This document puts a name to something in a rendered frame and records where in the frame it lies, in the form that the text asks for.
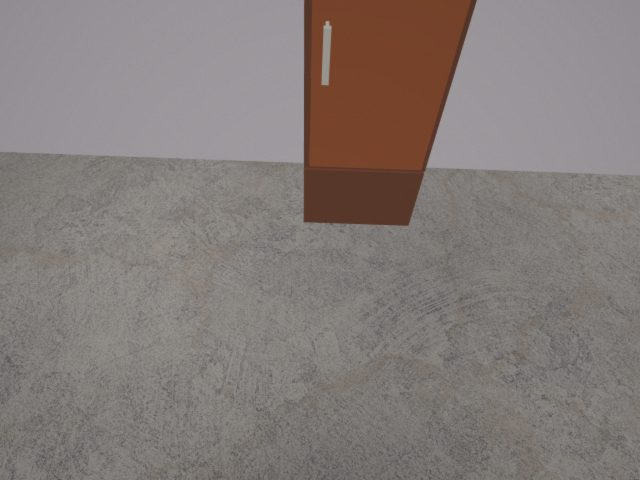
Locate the cupboard door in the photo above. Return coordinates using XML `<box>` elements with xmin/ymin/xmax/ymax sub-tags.
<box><xmin>310</xmin><ymin>0</ymin><xmax>471</xmax><ymax>170</ymax></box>

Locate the handle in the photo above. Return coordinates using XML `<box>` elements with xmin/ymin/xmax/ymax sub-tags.
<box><xmin>321</xmin><ymin>21</ymin><xmax>331</xmax><ymax>85</ymax></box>

